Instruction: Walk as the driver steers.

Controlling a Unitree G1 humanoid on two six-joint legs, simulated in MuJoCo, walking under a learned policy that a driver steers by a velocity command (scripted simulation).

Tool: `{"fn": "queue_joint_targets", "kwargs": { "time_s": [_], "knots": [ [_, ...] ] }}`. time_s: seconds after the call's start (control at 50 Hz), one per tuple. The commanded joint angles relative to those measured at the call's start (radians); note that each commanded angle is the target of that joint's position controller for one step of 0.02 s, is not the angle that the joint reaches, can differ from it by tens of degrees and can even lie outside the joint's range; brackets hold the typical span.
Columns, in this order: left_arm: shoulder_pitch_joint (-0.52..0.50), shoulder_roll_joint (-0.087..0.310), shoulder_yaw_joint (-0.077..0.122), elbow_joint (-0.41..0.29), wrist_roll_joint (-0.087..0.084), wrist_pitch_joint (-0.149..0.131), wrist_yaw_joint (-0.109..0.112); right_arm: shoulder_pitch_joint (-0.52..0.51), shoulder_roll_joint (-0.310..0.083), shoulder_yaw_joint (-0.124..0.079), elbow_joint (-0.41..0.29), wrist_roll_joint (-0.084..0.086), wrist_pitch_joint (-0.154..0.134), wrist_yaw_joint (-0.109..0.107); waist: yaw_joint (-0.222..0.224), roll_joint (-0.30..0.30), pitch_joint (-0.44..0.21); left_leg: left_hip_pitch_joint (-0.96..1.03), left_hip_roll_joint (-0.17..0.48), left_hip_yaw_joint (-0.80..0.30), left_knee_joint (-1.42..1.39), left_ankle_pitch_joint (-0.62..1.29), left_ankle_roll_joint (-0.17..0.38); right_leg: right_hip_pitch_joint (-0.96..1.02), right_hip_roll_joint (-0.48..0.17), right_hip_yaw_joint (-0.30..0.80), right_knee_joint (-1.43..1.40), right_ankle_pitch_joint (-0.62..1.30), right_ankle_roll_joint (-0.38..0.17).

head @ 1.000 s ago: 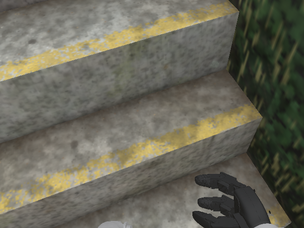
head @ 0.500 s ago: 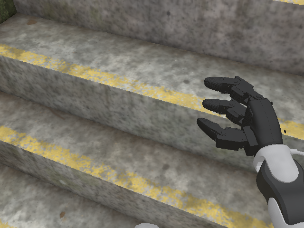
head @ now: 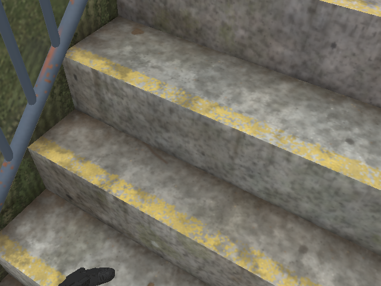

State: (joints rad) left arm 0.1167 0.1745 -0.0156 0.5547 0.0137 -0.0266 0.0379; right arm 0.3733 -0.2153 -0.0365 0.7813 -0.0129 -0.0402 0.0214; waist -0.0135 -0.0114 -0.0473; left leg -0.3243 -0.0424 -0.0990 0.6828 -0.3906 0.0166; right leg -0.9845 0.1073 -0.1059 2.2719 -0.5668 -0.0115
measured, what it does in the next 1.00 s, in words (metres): climbs, turning right: right foot, then left foot 0.21 m higher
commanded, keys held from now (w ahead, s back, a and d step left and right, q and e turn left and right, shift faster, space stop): e+shift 0.38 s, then w+e+shift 0.46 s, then w+shift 0.16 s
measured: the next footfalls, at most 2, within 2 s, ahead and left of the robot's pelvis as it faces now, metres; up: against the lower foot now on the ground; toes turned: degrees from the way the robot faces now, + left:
right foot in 0.26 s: +0.01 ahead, -0.08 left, +0.00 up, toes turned -6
left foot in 0.56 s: +0.29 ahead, +0.14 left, +0.21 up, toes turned -25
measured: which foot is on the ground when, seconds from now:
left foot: down 0.00-0.20, up 0.22-0.54, down 0.56-1.00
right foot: up 0.00-0.24, down 0.26-0.58, up 0.60-1.00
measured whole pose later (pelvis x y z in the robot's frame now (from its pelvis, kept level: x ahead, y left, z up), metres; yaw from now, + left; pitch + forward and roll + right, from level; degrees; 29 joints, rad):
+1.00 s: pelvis +0.14 +0.01 +0.10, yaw -46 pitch +2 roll +4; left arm 0.17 0.28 0.03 0.51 0.01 0.03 -0.01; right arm 0.14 -0.20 0.03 0.58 -0.02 -0.04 -0.03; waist 0.04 0.00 -0.11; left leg -0.62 0.30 0.19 1.35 -0.63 -0.06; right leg -0.33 -0.09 -0.15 0.77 0.07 -0.15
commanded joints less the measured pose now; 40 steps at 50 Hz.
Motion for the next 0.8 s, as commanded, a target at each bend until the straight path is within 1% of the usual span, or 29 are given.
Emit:
{"fn": "queue_joint_targets", "kwargs": {
  "time_s": [0.02, 0.1, 0.14, 0.16, 0.2, 0.22, 0.24, 0.26, 0.28, 0.3, 0.32, 0.36, 0.38, 0.42, 0.46, 0.48, 0.52, 0.54, 0.56, 0.58, 0.6, 0.62, 0.64, 0.66, 0.68, 0.7, 0.72, 0.74, 0.8],
  "knots": [
    [0.215, 0.084, 0.028, -0.008, 0.001, 0.029, 0.021, -0.253, -0.094, 0.003, -0.165, -0.004, -0.063, -0.042, 0.137, 0.03, -0.044, 0.12, 0.333, -0.31, -0.212, 0.667, 0.162, -0.077, -0.01, 0.243, 0.137, 0.005, 0.011],
    [0.163, 0.112, 0.047, -0.047, -0.005, 0.053, 0.016, -0.226, -0.209, 0.005, -0.178, -0.022, -0.06, -0.063, 0.112, -0.001, -0.063, 0.275, 0.313, -0.051, -0.186, 1.377, 0.131, -0.021, 0.044, 0.116, -0.002, -0.031, 0.058],
    [0.246, 0.14, 0.059, -0.06, 0.008, 0.078, 0.003, -0.371, -0.262, 0.002, -0.23, -0.032, -0.048, -0.065, 0.2, 0.056, -0.124, 0.194, 0.293, 0.078, -0.145, 1.542, 0.105, 0.274, -0.012, 0.066, -0.378, 0.08, 0.04],
    [0.303, 0.154, 0.065, -0.051, 0.024, 0.088, -0.001, -0.504, -0.266, 0.005, -0.278, -0.025, -0.04, -0.065, 0.269, 0.076, -0.141, 0.115, 0.27, 0.145, -0.088, 1.683, 0.079, 0.471, -0.062, 0.092, -0.764, 0.126, -0.003],
    [0.444, 0.165, 0.081, 0.055, 0.051, 0.104, 0.002, -0.519, -0.208, 0.028, -0.33, -0.027, -0.065, -0.024, 0.243, 0.099, -0.142, 0.196, 0.284, 0.143, 0.1, 1.823, 0.101, 0.623, -0.046, 0.072, -1.198, 0.29, -0.061],
    [0.46, 0.167, 0.095, 0.116, 0.021, 0.096, -0.02, -0.51, -0.167, 0.035, -0.343, -0.007, -0.073, -0.014, 0.23, 0.078, -0.093, 0.181, 0.226, 0.203, 0.283, 1.46, 0.081, 0.712, -0.092, 0.013, -1.556, 0.715, -0.065],
    [0.579, 0.034, 0.063, 0.222, 0.018, 0.08, -0.036, -0.602, -0.091, 0.058, -0.374, 0.043, -0.084, -0.028, 0.296, -0.087, 0.059, 0.001, 0.084, 0.28, 0.681, 0.569, 0.001, 0.764, -0.109, 0.013, -2.066, 1.018, -0.135],
    [0.557, -0.065, 0.006, 0.337, 0.004, 0.032, -0.046, -0.54, -0.002, 0.085, -0.401, 0.106, -0.089, -0.044, 0.191, -0.298, 0.33, -0.34, -0.018, 0.316, 1.156, -0.35, -0.044, 0.711, -0.115, 0.024, -2.323, 1.031, -0.174],
    [0.489, -0.041, -0.018, 0.373, 0.045, -0.017, -0.069, -0.424, 0.062, 0.1, -0.458, 0.091, -0.1, -0.027, 0.001, -0.285, 0.349, -0.583, -0.048, 0.258, 1.617, -0.494, -0.032, 0.759, -0.205, 0.157, -2.158, 1.5, -0.176],
    [0.431, 0.069, 0.026, 0.301, 0.069, -0.052, -0.041, -0.389, 0.065, 0.095, -0.503, 0.032, -0.116, -0.012, -0.055, -0.135, 0.24, -0.742, -0.004, 0.077, 1.557, -0.23, -0.052, 0.883, -0.324, 0.476, -1.843, 1.755, -0.253],
    [0.421, 0.089, 0.045, 0.285, 0.044, -0.036, -0.029, -0.406, 0.095, 0.115, -0.467, -0.015, -0.117, 0.016, 0.003, 0.051, 0.104, -0.829, 0.024, 0.065, 1.623, -0.147, -0.049, 0.986, -0.357, 0.508, -1.875, 1.674, -0.263],
    [0.363, 0.122, 0.056, 0.251, 0.036, 0.005, -0.008, -0.454, 0.116, 0.127, -0.469, -0.011, -0.137, 0.053, 0.002, 0.192, 0.001, -0.94, 0.054, 0.03, 1.605, -0.124, -0.031, 1.065, -0.353, 0.542, -1.86, 1.268, -0.247],
    [0.306, 0.141, 0.062, 0.215, 0.006, 0.018, 0.005, -0.506, 0.101, 0.125, -0.478, -0.02, -0.128, 0.06, -0.002, 0.241, 0.008, -0.988, 0.074, 0.03, 1.511, -0.138, -0.056, 1.053, -0.353, 0.543, -1.85, 1.221, -0.251],
    [0.374, 0.128, 0.056, 0.217, -0.019, 0.031, 0.014, -0.609, 0.125, 0.147, -0.503, -0.027, -0.086, 0.055, 0.045, 0.169, -0.066, -0.967, 0.077, 0.12, 1.487, -0.093, -0.074, 0.974, -0.286, 0.55, -1.917, 0.795, -0.258],
    [0.321, 0.193, 0.087, 0.181, -0.032, 0.009, 0.035, -0.645, 0.133, 0.163, -0.608, 0.011, -0.056, 0.016, 0.0, -0.045, -0.006, -0.903, 0.185, 0.003, 1.189, 0.006, -0.075, 0.783, -0.325, 0.766, -2.099, 0.193, -0.271],
    [0.373, 0.191, 0.096, 0.208, -0.032, 0.004, 0.039, -0.732, 0.117, 0.156, -0.628, 0.017, -0.048, -0.014, 0.051, -0.077, 0.048, -0.943, 0.196, -0.033, 1.155, 0.009, -0.075, 0.753, -0.341, 0.83, -2.132, 0.126, -0.295],
    [0.389, 0.189, 0.095, 0.206, -0.043, 0.013, 0.036, -0.757, 0.113, 0.154, -0.595, -0.013, -0.036, -0.023, 0.076, -0.008, 0.045, -0.699, 0.154, 0.198, 0.864, -0.093, -0.07, 0.648, -0.318, 0.698, -2.252, 0.134, -0.296],
    [0.414, 0.176, 0.105, 0.206, -0.073, 0.018, 0.034, -0.777, 0.132, 0.146, -0.611, -0.003, -0.037, -0.034, 0.074, -0.114, 0.081, -0.398, 0.103, 0.22, 0.638, -0.442, -0.031, 0.47, -0.29, 0.653, -2.273, 0.307, -0.262],
    [0.447, 0.174, 0.096, 0.24, -0.05, 0.014, 0.035, -0.664, 0.105, 0.105, -0.573, 0.016, -0.034, -0.052, -0.003, -0.174, -0.042, -0.176, 0.031, 0.223, 0.591, -0.45, -0.006, 0.527, -0.286, 0.644, -2.172, 0.717, -0.24],
    [0.372, 0.234, 0.099, 0.233, -0.028, 0.002, 0.014, -0.426, -0.02, 0.038, -0.494, 0.033, -0.046, -0.05, -0.126, -0.141, -0.233, 0.048, 0.009, 0.175, 0.522, -0.345, 0.047, 0.591, -0.228, 0.495, -1.924, 1.195, -0.216],
    [0.253, 0.187, 0.092, 0.183, -0.049, -0.015, -0.011, -0.143, -0.159, -0.017, -0.413, 0.001, -0.065, -0.055, -0.245, 0.166, -0.422, 0.338, 0.218, -0.34, 0.232, -0.601, 0.177, 0.407, -0.104, 0.4, -1.447, 1.355, -0.146],
    [0.114, 0.13, 0.068, 0.101, -0.009, -0.038, -0.042, 0.127, -0.221, -0.038, -0.349, -0.01, -0.053, -0.071, -0.343, 0.454, -0.641, 0.618, 0.415, -0.764, -0.037, -0.698, 0.21, 0.245, -0.035, 0.382, -1.028, 0.639, -0.11],
    [0.029, 0.095, 0.064, 0.03, 0.021, -0.052, -0.074, -0.031, -0.179, -0.017, -0.322, -0.028, -0.058, -0.09, -0.191, 0.44, -0.517, 0.398, 0.439, -0.887, -0.163, -0.452, 0.175, 0.102, 0.028, 0.402, -0.598, 0.409, -0.088],
    [0.037, 0.043, 0.047, -0.018, 0.009, -0.046, -0.086, -0.198, -0.1, 0.002, -0.316, -0.045, -0.056, -0.096, -0.058, 0.276, -0.355, 0.222, 0.47, -0.742, -0.13, -0.363, 0.156, -0.002, -0.001, 0.36, -0.357, 0.381, -0.075],
    [-0.029, 0.029, 0.022, -0.08, 0.007, -0.025, -0.093, -0.296, 0.018, 0.035, -0.266, -0.058, -0.048, -0.101, 0.005, 0.195, -0.205, 0.006, 0.441, -0.53, -0.045, -0.334, 0.161, -0.024, -0.065, 0.27, -0.307, 0.346, -0.05],
    [0.082, 0.042, 0.02, -0.078, 0.011, 0.006, -0.103, -0.384, 0.122, 0.073, -0.233, -0.052, -0.052, -0.102, 0.117, 0.139, -0.107, -0.267, 0.412, -0.338, 0.052, -0.308, 0.114, 0.116, -0.132, 0.245, -0.29, 0.275, -0.043],
    [0.247, 0.071, 0.028, -0.025, -0.002, 0.03, -0.111, -0.466, 0.164, 0.096, -0.207, -0.058, -0.049, -0.1, 0.236, 0.076, -0.061, -0.518, 0.371, -0.126, 0.126, -0.31, 0.046, 0.334, -0.129, 0.151, -0.25, 0.369, -0.026],
    [0.385, 0.125, 0.042, 0.039, -0.014, 0.051, -0.104, -0.505, 0.128, 0.09, -0.194, -0.065, -0.053, -0.089, 0.312, 0.01, -0.046, -0.635, 0.339, 0.021, 0.168, -0.305, 0.004, 0.477, -0.075, 0.041, -0.186, 0.431, -0.016],
    [0.236, 0.146, 0.048, -0.038, -0.031, 0.078, -0.053, -0.407, -0.033, 0.044, -0.158, -0.047, -0.068, -0.055, 0.253, -0.03, 0.05, -0.533, 0.377, 0.035, 0.144, -0.294, 0.025, 0.36, -0.11, 0.056, -0.323, 0.479, -0.053]
  ]
}}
